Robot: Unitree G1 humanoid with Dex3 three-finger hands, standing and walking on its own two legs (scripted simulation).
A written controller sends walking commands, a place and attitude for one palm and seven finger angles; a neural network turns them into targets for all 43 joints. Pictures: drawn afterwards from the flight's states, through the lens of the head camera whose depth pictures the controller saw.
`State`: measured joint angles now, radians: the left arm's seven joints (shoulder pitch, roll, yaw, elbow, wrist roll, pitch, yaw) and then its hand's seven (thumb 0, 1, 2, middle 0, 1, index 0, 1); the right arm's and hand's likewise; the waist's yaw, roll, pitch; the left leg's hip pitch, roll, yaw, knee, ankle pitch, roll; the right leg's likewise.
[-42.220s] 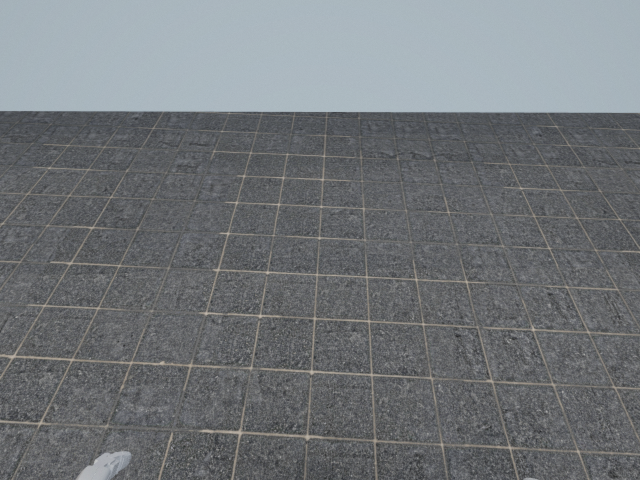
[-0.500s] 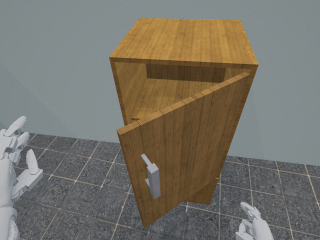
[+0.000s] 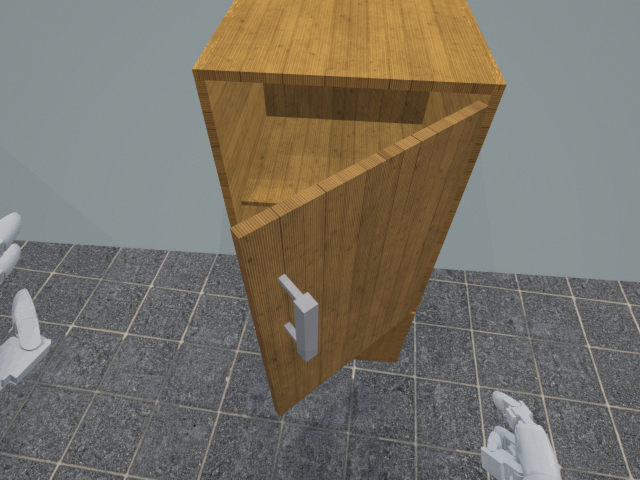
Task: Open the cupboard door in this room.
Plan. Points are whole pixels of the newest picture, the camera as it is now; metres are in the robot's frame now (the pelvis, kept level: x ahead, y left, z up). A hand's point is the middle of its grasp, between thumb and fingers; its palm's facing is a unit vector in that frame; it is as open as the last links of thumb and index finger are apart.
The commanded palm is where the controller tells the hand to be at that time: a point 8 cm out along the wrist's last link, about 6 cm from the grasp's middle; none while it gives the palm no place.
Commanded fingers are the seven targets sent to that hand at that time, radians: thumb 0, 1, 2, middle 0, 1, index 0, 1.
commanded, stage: step back with the hand held close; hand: left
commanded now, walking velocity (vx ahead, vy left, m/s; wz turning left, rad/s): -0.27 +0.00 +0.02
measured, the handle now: (297, 319) +0.31 +0.05 +0.01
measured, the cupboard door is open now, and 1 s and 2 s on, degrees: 43 43 43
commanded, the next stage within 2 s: stop stepping back and stand still in 0.78 s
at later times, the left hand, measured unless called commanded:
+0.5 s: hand out of the picture +0.12 +0.28 +0.16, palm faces +0.45 -0.77 -0.45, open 7.5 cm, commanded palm +0.04 +0.32 +0.18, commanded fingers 0.00 0.90 0.90 -0.20 -0.30 -0.20 -0.30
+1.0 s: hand out of the picture +0.00 +0.22 +0.18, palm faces +0.32 -0.73 -0.60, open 7.4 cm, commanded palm -0.03 +0.25 +0.18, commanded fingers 0.00 0.90 0.90 -0.20 -0.30 -0.20 -0.30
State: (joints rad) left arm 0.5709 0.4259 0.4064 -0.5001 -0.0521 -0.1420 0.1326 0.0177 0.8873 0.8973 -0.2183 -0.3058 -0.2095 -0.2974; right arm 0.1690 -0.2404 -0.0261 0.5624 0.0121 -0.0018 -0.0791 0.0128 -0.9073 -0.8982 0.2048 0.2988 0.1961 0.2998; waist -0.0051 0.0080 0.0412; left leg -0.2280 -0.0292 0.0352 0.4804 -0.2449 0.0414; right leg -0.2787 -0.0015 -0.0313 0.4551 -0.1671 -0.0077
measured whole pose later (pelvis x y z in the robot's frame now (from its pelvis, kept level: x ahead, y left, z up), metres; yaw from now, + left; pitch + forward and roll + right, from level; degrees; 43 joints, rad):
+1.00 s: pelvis -0.19 -0.04 +0.00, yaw -4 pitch +3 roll +1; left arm 0.71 0.54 0.55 -0.63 -0.08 -0.24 0.12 0.01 0.88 0.90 -0.22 -0.31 -0.21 -0.30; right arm 0.16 -0.19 0.04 0.61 0.02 -0.04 -0.04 0.01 -0.91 -0.90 0.21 0.30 0.20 0.30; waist 0.03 -0.06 -0.02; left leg -0.50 -0.02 0.05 0.70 -0.24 0.00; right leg -0.08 0.06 0.00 0.45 -0.39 -0.05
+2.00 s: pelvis -0.28 -0.03 -0.01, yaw +3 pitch -1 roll +1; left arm 0.27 0.26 0.13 0.33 0.03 0.01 0.03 0.01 0.90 0.90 -0.20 -0.30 -0.19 -0.29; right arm 0.16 -0.24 -0.02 0.77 -0.02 0.00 0.01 0.01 -0.91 -0.90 0.21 0.30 0.20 0.30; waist -0.01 0.05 -0.01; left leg -0.36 0.02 0.06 0.79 -0.47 -0.01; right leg -0.30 -0.03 -0.13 0.60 -0.29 -0.07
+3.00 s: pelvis -0.28 +0.02 +0.00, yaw +1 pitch -2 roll +0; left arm 0.30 0.11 0.02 1.16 0.01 0.00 0.04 0.01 0.91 0.90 -0.20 -0.30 -0.20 -0.29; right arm 0.32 -0.11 0.00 1.15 -0.02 0.00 -0.03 0.00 -0.91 -0.90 0.20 0.30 0.19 0.30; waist 0.00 0.01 0.04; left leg -0.17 -0.03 0.09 0.39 -0.20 0.05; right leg -0.20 -0.04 -0.09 0.43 -0.19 0.00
